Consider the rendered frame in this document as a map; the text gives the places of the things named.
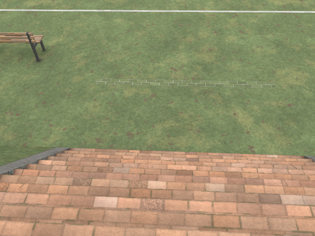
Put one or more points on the stairs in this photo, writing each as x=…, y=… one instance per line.
x=134, y=192

